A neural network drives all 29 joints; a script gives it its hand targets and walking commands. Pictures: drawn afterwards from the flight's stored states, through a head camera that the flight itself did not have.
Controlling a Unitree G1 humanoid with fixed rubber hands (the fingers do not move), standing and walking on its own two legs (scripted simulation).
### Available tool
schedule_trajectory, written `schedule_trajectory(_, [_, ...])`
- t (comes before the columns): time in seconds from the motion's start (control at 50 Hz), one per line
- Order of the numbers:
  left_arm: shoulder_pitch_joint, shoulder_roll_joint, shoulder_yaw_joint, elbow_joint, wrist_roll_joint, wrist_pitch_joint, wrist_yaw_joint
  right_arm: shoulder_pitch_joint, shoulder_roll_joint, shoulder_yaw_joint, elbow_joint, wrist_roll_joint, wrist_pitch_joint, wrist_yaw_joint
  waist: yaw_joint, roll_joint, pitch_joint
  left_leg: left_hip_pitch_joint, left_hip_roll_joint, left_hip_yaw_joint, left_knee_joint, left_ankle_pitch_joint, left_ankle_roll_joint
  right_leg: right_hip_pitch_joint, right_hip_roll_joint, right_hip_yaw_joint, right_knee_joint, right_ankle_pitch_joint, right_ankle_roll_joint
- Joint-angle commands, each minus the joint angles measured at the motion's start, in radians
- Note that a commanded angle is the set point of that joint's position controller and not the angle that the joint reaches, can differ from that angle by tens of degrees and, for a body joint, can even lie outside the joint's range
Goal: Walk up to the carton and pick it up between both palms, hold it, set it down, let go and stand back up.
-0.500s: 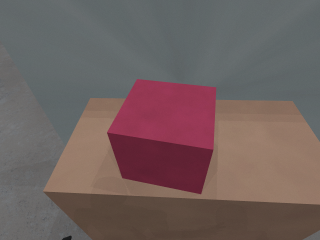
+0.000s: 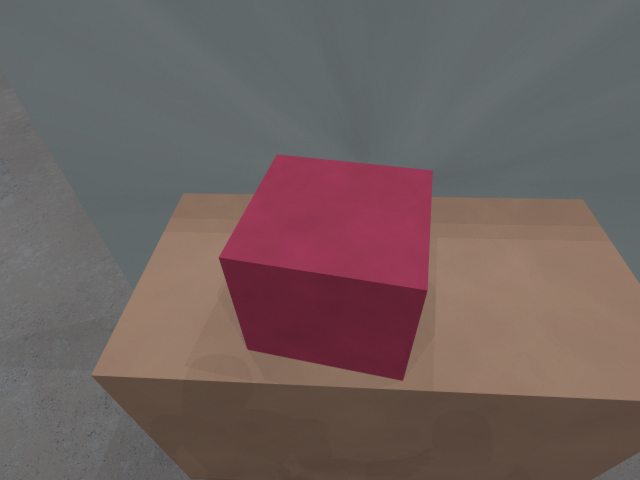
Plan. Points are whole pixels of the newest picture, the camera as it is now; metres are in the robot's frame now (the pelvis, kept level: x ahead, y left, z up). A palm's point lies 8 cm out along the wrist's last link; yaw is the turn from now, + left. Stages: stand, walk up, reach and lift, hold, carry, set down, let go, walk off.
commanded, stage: stand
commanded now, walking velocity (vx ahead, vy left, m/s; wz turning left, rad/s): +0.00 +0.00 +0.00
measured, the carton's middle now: (337, 262) +0.49 +0.03 -0.02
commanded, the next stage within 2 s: none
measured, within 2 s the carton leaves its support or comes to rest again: neither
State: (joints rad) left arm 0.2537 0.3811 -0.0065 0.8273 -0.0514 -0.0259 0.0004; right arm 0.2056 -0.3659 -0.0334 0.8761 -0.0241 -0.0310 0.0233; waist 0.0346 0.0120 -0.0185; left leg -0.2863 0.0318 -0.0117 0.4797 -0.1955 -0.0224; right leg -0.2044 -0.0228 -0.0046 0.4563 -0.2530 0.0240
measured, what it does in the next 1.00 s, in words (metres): stands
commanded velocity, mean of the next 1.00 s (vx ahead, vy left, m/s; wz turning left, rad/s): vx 0.00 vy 0.00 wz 0.00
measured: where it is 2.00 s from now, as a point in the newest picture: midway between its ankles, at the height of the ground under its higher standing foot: outside the picture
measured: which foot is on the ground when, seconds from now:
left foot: down 0.00-1.00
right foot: down 0.00-1.00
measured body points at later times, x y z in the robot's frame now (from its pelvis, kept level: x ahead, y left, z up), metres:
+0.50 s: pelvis -0.01 +0.00 +0.00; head -0.01 +0.00 +0.45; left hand +0.07 +0.31 -0.11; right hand +0.11 -0.30 -0.11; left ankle +0.04 +0.13 -0.74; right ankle -0.01 -0.14 -0.74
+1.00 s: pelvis +0.00 +0.00 +0.00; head +0.00 +0.00 +0.45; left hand +0.06 +0.31 -0.12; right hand +0.11 -0.30 -0.12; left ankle +0.04 +0.13 -0.74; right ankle -0.01 -0.14 -0.74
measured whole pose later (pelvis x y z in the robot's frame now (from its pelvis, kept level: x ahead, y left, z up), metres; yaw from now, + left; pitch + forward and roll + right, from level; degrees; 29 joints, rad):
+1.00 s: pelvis +0.00 +0.00 +0.00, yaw +0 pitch +0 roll -1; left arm 0.25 0.38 -0.01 0.90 -0.05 -0.03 0.00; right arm 0.18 -0.37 -0.03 0.93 -0.02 -0.02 0.02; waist 0.03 0.02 0.01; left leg -0.29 0.03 -0.01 0.48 -0.19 -0.02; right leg -0.20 -0.02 0.00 0.46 -0.25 0.02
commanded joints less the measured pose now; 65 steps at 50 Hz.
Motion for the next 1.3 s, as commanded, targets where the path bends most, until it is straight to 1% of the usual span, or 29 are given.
schedule_trajectory(0.0, [-0.052, 0.204, 0.060, -0.024, 0.084, -0.025, 0.007, -0.081, -0.213, -0.033, -0.014, -0.001, -0.018, -0.016, -0.013, 0.071, -0.014, 0.058, 0.100, -0.127, -0.189, -0.090, 0.073, 0.031, -0.079, 0.083, -0.083, 0.048, -0.065])
schedule_trajectory(0.02, [-0.070, 0.206, 0.062, -0.022, 0.086, -0.033, 0.007, -0.058, -0.205, -0.029, -0.005, 0.007, -0.023, -0.014, -0.042, 0.036, -0.017, 0.093, 0.084, -0.110, -0.153, -0.011, 0.064, -0.005, -0.083, 0.114, -0.094, 0.046, -0.064])
schedule_trajectory(0.06, [-0.053, 0.194, 0.047, -0.019, 0.084, -0.046, 0.011, -0.094, -0.171, -0.024, -0.008, 0.011, -0.013, -0.003, -0.027, -0.040, -0.020, 0.103, 0.081, -0.076, -0.117, 0.095, 0.067, 0.003, -0.091, 0.100, -0.108, 0.091, -0.058])
schedule_trajectory(0.08, [-0.058, 0.237, 0.065, -0.014, 0.087, -0.043, 0.008, -0.034, -0.190, -0.035, 0.010, 0.007, -0.013, -0.002, -0.068, -0.017, -0.034, 0.121, 0.081, -0.077, -0.101, 0.059, 0.066, -0.011, -0.100, 0.116, -0.110, 0.076, -0.060])
schedule_trajectory(0.1, [-0.070, 0.205, 0.056, -0.025, 0.081, -0.034, -0.001, -0.078, -0.206, -0.034, 0.003, 0.011, -0.017, -0.008, -0.033, -0.023, -0.049, 0.142, 0.082, -0.075, -0.103, 0.106, 0.061, 0.009, -0.097, 0.098, -0.124, 0.108, -0.051])
schedule_trajectory(0.18, [-0.063, 0.219, 0.058, 0.004, 0.073, -0.026, 0.015, -0.093, -0.173, -0.025, 0.013, 0.006, -0.013, -0.013, -0.036, 0.046, -0.028, 0.092, 0.095, -0.105, -0.136, 0.100, 0.076, 0.031, -0.100, 0.102, -0.090, 0.127, -0.067])
schedule_trajectory(0.2, [-0.070, 0.216, 0.068, 0.001, 0.078, -0.034, 0.014, -0.030, -0.190, -0.018, 0.024, 0.019, -0.019, -0.012, -0.060, 0.005, -0.026, 0.108, 0.091, -0.092, -0.129, 0.115, 0.070, 0.013, -0.099, 0.111, -0.101, 0.124, -0.059])
schedule_trajectory(0.22, [-0.053, 0.212, 0.062, -0.004, 0.079, -0.038, 0.009, -0.072, -0.204, -0.028, 0.020, 0.013, -0.015, -0.012, -0.036, 0.047, -0.050, 0.137, 0.099, -0.101, -0.145, 0.104, 0.064, 0.016, -0.089, 0.082, -0.082, 0.095, -0.057])
schedule_trajectory(0.28, [-0.028, 0.205, 0.052, 0.018, 0.073, -0.032, 0.005, -0.034, -0.202, -0.030, 0.029, 0.014, -0.012, -0.013, -0.036, -0.038, -0.018, 0.098, 0.091, -0.105, -0.118, 0.103, 0.073, 0.013, -0.099, 0.098, -0.115, 0.073, -0.061])
schedule_trajectory(0.32, [-0.043, 0.168, 0.044, 0.019, 0.075, -0.030, 0.005, -0.088, -0.204, -0.036, 0.023, -0.010, -0.011, -0.020, -0.017, 0.031, 0.006, 0.114, 0.091, -0.093, -0.119, 0.040, 0.079, -0.008, -0.096, 0.100, -0.125, 0.073, -0.065])
schedule_trajectory(0.38, [-0.021, 0.204, 0.046, 0.037, 0.076, -0.035, 0.004, -0.101, -0.192, -0.034, 0.013, 0.013, -0.004, -0.005, -0.019, -0.052, -0.092, 0.131, 0.081, -0.084, -0.123, 0.075, 0.083, 0.073, -0.113, 0.077, -0.101, 0.119, -0.056])
schedule_trajectory(0.42, [-0.073, 0.195, 0.043, 0.035, 0.081, -0.029, 0.012, -0.090, -0.197, -0.036, 0.007, 0.016, -0.010, -0.007, -0.048, 0.016, -0.021, 0.126, 0.076, -0.071, -0.103, 0.102, 0.066, 0.014, -0.121, 0.108, -0.140, 0.130, -0.056])
schedule_trajectory(0.44, [-0.091, 0.217, 0.063, 0.034, 0.082, -0.031, 0.012, -0.066, -0.179, -0.038, 0.024, 0.020, -0.016, -0.008, -0.048, -0.034, 0.015, 0.121, 0.072, -0.078, -0.112, 0.077, 0.065, -0.018, -0.108, 0.113, -0.142, 0.103, -0.062])
schedule_trajectory(0.56, [-0.064, 0.175, 0.051, 0.044, 0.089, -0.031, 0.005, -0.110, -0.209, -0.038, 0.027, 0.006, -0.009, -0.009, -0.030, 0.028, -0.008, 0.120, 0.082, -0.083, -0.139, -0.035, 0.071, -0.035, -0.107, 0.113, -0.135, -0.016, -0.060])
schedule_trajectory(0.58, [-0.049, 0.197, 0.051, 0.052, 0.074, -0.033, 0.003, -0.079, -0.222, -0.030, 0.042, 0.006, -0.002, -0.009, -0.019, -0.037, 0.001, 0.090, 0.085, -0.108, -0.155, -0.054, 0.064, -0.025, -0.096, 0.094, -0.109, -0.016, -0.060])
schedule_trajectory(0.62, [-0.066, 0.203, 0.058, 0.056, 0.085, -0.016, 0.010, -0.088, -0.209, -0.037, 0.036, -0.002, -0.002, -0.014, -0.047, 0.011, 0.034, 0.072, 0.096, -0.132, -0.171, -0.166, 0.059, -0.056, -0.062, 0.073, -0.137, -0.046, -0.039])
schedule_trajectory(0.68, [-0.046, 0.190, 0.041, 0.060, 0.084, -0.031, 0.011, -0.096, -0.165, -0.022, 0.032, 0.003, 0.008, -0.011, -0.048, 0.075, 0.069, 0.025, 0.091, -0.109, -0.171, -0.205, 0.066, -0.072, -0.090, 0.127, -0.152, -0.123, -0.070])
schedule_trajectory(0.72, [-0.069, 0.221, 0.063, 0.061, 0.099, -0.027, 0.003, -0.075, -0.150, -0.024, 0.033, 0.004, 0.004, -0.009, -0.059, -0.077, 0.041, 0.056, 0.064, -0.082, -0.141, -0.146, 0.045, -0.071, -0.085, 0.113, -0.177, -0.188, -0.056])
schedule_trajectory(0.78, [-0.055, 0.202, 0.061, 0.057, 0.075, -0.031, -0.002, -0.066, -0.234, -0.042, 0.031, 0.001, -0.005, -0.007, -0.042, 0.069, 0.028, 0.063, 0.093, -0.131, -0.183, -0.090, 0.065, -0.016, -0.090, 0.088, -0.105, -0.024, -0.065])
schedule_trajectory(0.84, [-0.039, 0.218, 0.049, 0.070, 0.081, -0.031, 0.009, -0.061, -0.202, -0.040, 0.050, 0.024, -0.007, -0.003, -0.052, -0.043, 0.011, 0.140, 0.085, -0.111, -0.136, 0.039, 0.058, -0.018, -0.102, 0.101, -0.124, 0.044, -0.063])
schedule_trajectory(0.9, [-0.033, 0.251, 0.067, 0.077, 0.065, -0.034, 0.007, -0.058, -0.203, -0.033, 0.045, 0.009, -0.003, -0.014, -0.029, 0.041, -0.067, 0.128, 0.091, -0.088, -0.121, 0.146, 0.062, 0.065, -0.105, 0.110, -0.098, 0.120, -0.062])
schedule_trajectory(0.92, [-0.057, 0.238, 0.070, 0.077, 0.081, -0.038, 0.013, -0.091, -0.179, -0.029, 0.047, 0.021, -0.007, -0.008, -0.047, -0.001, -0.056, 0.150, 0.097, -0.093, -0.124, 0.143, 0.061, 0.026, -0.094, 0.108, -0.099, 0.137, -0.062])
schedule_trajectory(0.96, [-0.018, 0.226, 0.063, 0.089, 0.077, -0.031, 0.008, -0.087, -0.216, -0.040, 0.042, 0.015, -0.004, -0.016, -0.041, 0.040, -0.064, 0.143, 0.095, -0.105, -0.132, 0.103, 0.061, 0.041, -0.091, 0.068, -0.083, 0.170, -0.049])
schedule_trajectory(1.0, [-0.030, 0.188, 0.050, 0.079, 0.074, -0.027, 0.003, -0.047, -0.208, -0.029, 0.070, 0.015, -0.003, -0.018, -0.051, -0.062, -0.028, 0.125, 0.091, -0.091, -0.127, 0.072, 0.066, 0.021, -0.095, 0.079, -0.087, 0.147, -0.066])
schedule_trajectory(1.02, [-0.012, 0.194, 0.049, 0.089, 0.072, -0.031, 0.002, -0.055, -0.214, -0.033, 0.062, 0.005, -0.008, -0.018, -0.027, 0.024, -0.014, 0.132, 0.094, -0.094, -0.132, 0.053, 0.061, 0.013, -0.102, 0.087, -0.099, 0.106, -0.058])
schedule_trajectory(1.14, [-0.048, 0.210, 0.050, 0.076, 0.079, -0.021, 0.004, -0.087, -0.216, -0.036, 0.052, 0.015, -0.010, -0.006, -0.029, -0.018, -0.006, 0.102, 0.077, -0.079, -0.126, 0.063, 0.053, 0.027, -0.108, 0.096, -0.126, 0.074, -0.066])
schedule_trajectory(1.18, [-0.067, 0.212, 0.054, 0.076, 0.071, -0.034, 0.007, -0.112, -0.214, -0.034, 0.050, 0.014, -0.007, -0.017, -0.030, 0.034, -0.008, 0.097, 0.095, -0.101, -0.134, 0.083, 0.070, 0.016, -0.111, 0.105, -0.122, 0.130, -0.055])
schedule_trajectory(1.2, [-0.064, 0.203, 0.056, 0.082, 0.086, -0.032, 0.008, -0.102, -0.188, -0.036, 0.050, 0.003, -0.002, -0.017, -0.049, -0.053, -0.021, 0.148, 0.094, -0.087, -0.127, 0.096, 0.070, 0.011, -0.104, 0.069, -0.119, 0.125, -0.051])
schedule_trajectory(1.28, [-0.086, 0.193, 0.056, 0.076, 0.084, -0.031, 0.009, -0.082, -0.209, -0.045, 0.054, 0.013, -0.002, -0.010, -0.051, 0.007, -0.026, 0.111, 0.086, -0.070, -0.116, 0.075, 0.048, 0.031, -0.115, 0.091, -0.132, 0.082, -0.061])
